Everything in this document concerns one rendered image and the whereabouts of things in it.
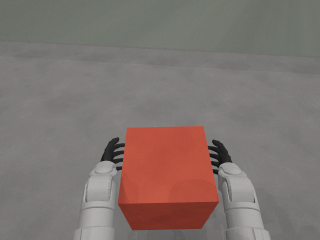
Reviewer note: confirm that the left robot forearm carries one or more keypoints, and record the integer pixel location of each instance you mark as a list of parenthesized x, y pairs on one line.
[(96, 219)]

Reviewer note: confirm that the robot left hand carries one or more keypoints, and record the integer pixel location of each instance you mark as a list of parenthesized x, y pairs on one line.
[(109, 153)]

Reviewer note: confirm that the robot right hand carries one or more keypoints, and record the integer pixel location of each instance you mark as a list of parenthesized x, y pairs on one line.
[(222, 155)]

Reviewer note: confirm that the carton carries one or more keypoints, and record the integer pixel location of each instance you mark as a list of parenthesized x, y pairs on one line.
[(167, 180)]

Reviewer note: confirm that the right robot forearm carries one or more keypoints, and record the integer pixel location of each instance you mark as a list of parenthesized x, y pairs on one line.
[(241, 207)]

